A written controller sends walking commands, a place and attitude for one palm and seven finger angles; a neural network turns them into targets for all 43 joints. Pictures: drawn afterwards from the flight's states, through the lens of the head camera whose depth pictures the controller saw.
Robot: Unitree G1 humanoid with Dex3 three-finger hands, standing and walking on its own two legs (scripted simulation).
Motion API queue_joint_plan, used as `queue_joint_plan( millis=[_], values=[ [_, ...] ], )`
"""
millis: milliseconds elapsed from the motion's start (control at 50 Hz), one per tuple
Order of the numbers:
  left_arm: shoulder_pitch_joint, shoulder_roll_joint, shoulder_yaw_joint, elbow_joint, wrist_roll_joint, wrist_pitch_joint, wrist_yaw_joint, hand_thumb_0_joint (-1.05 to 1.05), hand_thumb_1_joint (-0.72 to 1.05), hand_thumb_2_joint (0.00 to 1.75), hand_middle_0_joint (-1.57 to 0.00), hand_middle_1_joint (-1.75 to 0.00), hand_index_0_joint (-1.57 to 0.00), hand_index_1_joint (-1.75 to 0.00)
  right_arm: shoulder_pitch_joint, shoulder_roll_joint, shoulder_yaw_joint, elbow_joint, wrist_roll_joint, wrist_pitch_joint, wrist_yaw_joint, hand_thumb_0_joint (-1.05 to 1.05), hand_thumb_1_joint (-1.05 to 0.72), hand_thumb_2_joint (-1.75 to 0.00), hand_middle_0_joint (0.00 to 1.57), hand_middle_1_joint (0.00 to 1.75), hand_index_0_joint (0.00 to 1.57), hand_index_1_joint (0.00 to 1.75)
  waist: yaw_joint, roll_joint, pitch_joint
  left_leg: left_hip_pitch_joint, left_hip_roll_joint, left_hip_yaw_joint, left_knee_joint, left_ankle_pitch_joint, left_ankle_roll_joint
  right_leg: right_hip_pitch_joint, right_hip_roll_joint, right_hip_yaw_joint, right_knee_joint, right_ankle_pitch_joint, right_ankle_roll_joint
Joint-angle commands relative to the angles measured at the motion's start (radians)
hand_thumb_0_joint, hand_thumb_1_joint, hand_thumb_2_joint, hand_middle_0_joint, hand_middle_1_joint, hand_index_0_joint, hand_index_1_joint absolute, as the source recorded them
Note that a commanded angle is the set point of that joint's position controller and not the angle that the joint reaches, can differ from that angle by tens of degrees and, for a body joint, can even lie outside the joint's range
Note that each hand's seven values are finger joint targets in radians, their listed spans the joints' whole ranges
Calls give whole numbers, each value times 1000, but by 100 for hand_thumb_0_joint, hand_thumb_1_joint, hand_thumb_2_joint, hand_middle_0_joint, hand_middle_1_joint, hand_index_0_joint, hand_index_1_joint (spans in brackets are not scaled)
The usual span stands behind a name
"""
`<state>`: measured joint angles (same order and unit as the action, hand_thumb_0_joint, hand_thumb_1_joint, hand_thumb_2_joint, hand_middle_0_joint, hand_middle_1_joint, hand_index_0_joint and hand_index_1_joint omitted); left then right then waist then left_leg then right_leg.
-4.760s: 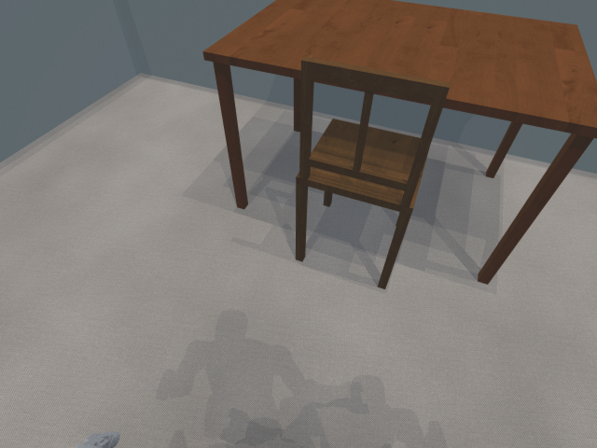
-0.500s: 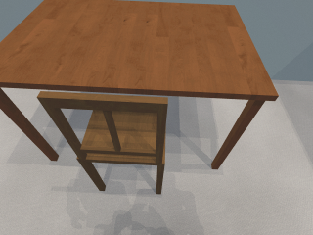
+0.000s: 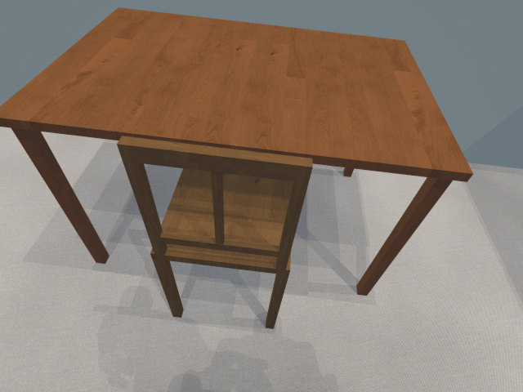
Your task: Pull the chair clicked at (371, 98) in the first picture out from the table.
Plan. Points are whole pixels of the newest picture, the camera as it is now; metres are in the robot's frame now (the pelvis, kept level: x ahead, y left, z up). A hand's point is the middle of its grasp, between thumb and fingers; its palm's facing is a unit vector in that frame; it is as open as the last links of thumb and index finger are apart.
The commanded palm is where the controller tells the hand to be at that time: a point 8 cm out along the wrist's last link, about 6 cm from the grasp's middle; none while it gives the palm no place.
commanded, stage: come to a stop and stand still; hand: left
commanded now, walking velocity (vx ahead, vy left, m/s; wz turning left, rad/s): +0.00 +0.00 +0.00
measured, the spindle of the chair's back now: (218, 209) +0.50 +0.13 -0.09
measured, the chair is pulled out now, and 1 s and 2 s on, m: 0.00 0.00 0.00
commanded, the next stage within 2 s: look again from close up in 0.72 s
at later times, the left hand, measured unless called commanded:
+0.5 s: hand out of the picture -0.06 +0.17 -0.17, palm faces +0.02 -0.99 -0.16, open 7.4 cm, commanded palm none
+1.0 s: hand out of the picture -0.05 +0.18 -0.18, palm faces +0.01 -0.99 -0.17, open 7.4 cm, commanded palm none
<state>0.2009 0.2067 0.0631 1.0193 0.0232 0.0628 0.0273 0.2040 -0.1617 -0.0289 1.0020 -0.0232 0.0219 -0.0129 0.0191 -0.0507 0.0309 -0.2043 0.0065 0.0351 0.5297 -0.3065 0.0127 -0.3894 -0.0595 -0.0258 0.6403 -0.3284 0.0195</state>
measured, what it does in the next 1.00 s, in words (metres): steps on the spot: right foot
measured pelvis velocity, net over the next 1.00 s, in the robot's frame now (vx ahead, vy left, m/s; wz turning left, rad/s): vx -0.04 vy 0.02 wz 0.00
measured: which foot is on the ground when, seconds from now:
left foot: down 0.00-1.00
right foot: up 0.00-0.20, down 0.22-1.00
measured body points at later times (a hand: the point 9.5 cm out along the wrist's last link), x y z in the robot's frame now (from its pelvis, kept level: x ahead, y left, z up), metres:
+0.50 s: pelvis -0.04 +0.01 +0.01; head -0.03 +0.01 +0.46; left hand -0.06 +0.22 -0.15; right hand -0.06 -0.20 -0.15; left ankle -0.01 +0.11 -0.73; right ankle -0.05 -0.11 -0.73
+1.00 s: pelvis -0.04 +0.02 +0.00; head -0.04 +0.02 +0.45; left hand -0.05 +0.23 -0.16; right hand -0.04 -0.20 -0.16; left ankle -0.01 +0.11 -0.73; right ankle -0.05 -0.11 -0.73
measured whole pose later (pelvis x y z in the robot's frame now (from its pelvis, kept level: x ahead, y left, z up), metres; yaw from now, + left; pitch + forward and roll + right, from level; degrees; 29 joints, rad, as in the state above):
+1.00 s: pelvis -0.04 +0.02 +0.00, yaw +0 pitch -2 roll -1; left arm 0.33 0.12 -0.02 1.11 0.01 -0.02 0.05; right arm 0.30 -0.15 0.01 1.08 -0.01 -0.01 -0.02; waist -0.02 0.01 0.03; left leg -0.26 -0.01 0.04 0.53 -0.23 0.04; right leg -0.18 -0.01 -0.04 0.49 -0.27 0.01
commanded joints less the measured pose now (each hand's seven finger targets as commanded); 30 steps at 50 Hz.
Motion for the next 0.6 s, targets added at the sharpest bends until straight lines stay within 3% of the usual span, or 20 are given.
queue_joint_plan(
  millis=[0, 20, 100, 140, 160, 200, 220, 240, 260, 360, 460, 580],
  values=[
    [88, 46, 9, -16, 3, -18, -3, 0, 90, 90, -20, -30, -20, -30, -70, -136, -12, -54, 1, -18, -26, 0, -90, -90, 20, 30, 20, 30, 38, 237, 81, -201, 203, -206, -364, -38, 118, 29, 36, 54, 289, -52, -7],
    [108, 43, 5, -6, 2, -23, -4, 0, 90, 90, -20, -30, -20, -30, -57, -128, -9, -47, 4, -22, -27, 0, -90, -90, 20, 30, 20, 30, 38, 179, 60, -147, 201, -189, -343, 44, 130, 24, 32, 47, 280, -55, -5],
    [82, 15, -25, 5, -6, -40, 4, 0, 90, 90, -20, -30, -20, -30, 61, -130, -15, 13, 5, -27, -34, 0, -90, -90, 20, 30, 20, 30, -18, 192, -1, 85, 212, -196, -267, 326, 151, 39, 16, 11, 32, -106, 9],
    [113, 10, -30, 30, -11, -48, 9, 0, 90, 90, -20, -30, -20, -30, 95, -127, -14, 38, 10, -30, -34, 0, -90, -90, 20, 30, 20, 30, -11, 155, -23, 97, 204, -199, -216, 436, 139, 137, 17, 6, -149, -11, 6],
    [160, 12, -34, 59, -12, -55, 12, 0, 90, 90, -20, -30, -20, -30, 89, -122, -11, 46, 16, -34, -34, 0, -90, -90, 20, 30, 20, 30, 5, 136, -48, 103, 177, -174, -178, 441, 110, 202, 9, 10, -268, 113, 5],
    [161, 47, -40, 86, -13, -72, 18, 0, 90, 90, -20, -30, -20, -30, 101, -77, -3, 54, 30, -40, -29, 0, -90, -90, 20, 30, 20, 30, -23, 66, -28, 35, 104, -119, -161, 301, 29, 263, -80, 112, -322, 282, -33],
    [155, 54, -42, 88, -14, -72, 18, 0, 90, 90, -20, -30, -20, -30, 97, -67, 0, 59, 30, -38, -24, 0, -90, -90, 20, 30, 20, 30, -26, 84, -23, 44, 90, -119, -189, 256, 19, 244, -98, 107, -314, 280, -44],
    [144, 43, -42, 100, -12, -78, 16, 0, 90, 90, -20, -30, -20, -30, 89, -65, 3, 69, 23, -33, -24, 0, -90, -90, 20, 30, 20, 30, -31, -28, -20, 66, 82, -98, -177, 274, 9, 216, -73, 111, -303, 303, -46],
    [139, 32, -47, 103, -15, -81, 15, 0, 90, 90, -20, -30, -20, -30, 100, -76, 3, 80, 21, -32, -25, 0, -90, -90, 20, 30, 20, 30, -33, -81, -18, 87, 84, -89, -178, 252, 7, 199, -73, 107, -315, 269, -46],
    [143, 15, -50, 107, -15, -71, 16, 0, 90, 90, -20, -30, -20, -30, 115, -72, 10, 117, 18, -28, -21, 0, -90, -90, 20, 30, 20, 30, -31, -5, 70, 48, 77, -100, -234, 92, 9, 132, -48, 107, -353, 33, -40],
    [170, 1, -46, 110, -13, -67, 16, 0, 90, 90, -20, -30, -20, -30, 133, -57, 10, 128, 14, -25, -22, 0, -90, -90, 20, 30, 20, 30, -23, 41, 88, 11, 76, -109, -251, 8, 11, 110, -40, 101, -353, -17, -40],
    [185, -12, -44, 108, -12, -70, 15, 0, 90, 90, -20, -30, -20, -30, 163, -42, 8, 133, 12, -29, -24, 0, -90, -90, 20, 30, 20, 30, -20, 51, 86, -23, 78, -120, -256, -13, 13, 116, -33, 99, -338, -3, -42]
  ],
)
